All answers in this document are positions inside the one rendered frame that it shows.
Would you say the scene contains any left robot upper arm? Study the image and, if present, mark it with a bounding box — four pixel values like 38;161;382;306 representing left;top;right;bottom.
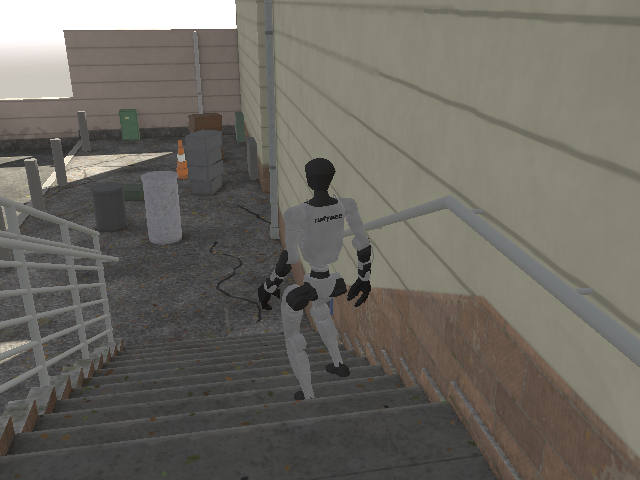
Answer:
283;204;305;264

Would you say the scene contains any robot right shin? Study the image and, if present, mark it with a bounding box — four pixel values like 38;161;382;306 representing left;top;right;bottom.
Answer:
314;303;343;367

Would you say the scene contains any left robot hand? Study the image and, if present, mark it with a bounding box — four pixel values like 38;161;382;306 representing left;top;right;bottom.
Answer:
258;283;280;310

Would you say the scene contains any robot right forearm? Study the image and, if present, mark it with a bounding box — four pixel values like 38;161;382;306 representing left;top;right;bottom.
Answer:
357;238;371;281

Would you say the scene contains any right robot upper arm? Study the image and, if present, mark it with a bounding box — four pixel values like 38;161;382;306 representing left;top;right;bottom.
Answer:
336;198;370;251

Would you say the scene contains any right robot hand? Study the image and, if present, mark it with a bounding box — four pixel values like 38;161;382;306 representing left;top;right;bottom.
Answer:
347;277;371;307

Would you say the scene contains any robot left forearm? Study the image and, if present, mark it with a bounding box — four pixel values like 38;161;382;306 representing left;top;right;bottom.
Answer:
264;250;292;293

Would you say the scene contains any right robot thigh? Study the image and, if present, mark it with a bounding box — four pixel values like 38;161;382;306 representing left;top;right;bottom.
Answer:
310;272;347;322

